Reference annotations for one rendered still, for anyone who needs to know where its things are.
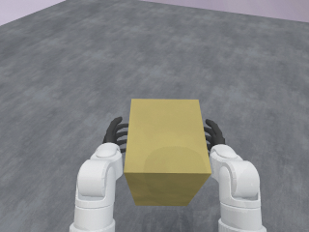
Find left robot hand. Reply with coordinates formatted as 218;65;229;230
102;116;129;153

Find right robot hand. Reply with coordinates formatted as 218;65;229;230
203;119;226;156

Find robot right forearm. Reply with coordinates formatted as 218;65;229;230
209;144;267;232

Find carton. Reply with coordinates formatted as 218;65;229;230
124;99;211;206

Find robot left forearm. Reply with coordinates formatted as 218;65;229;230
69;142;124;232

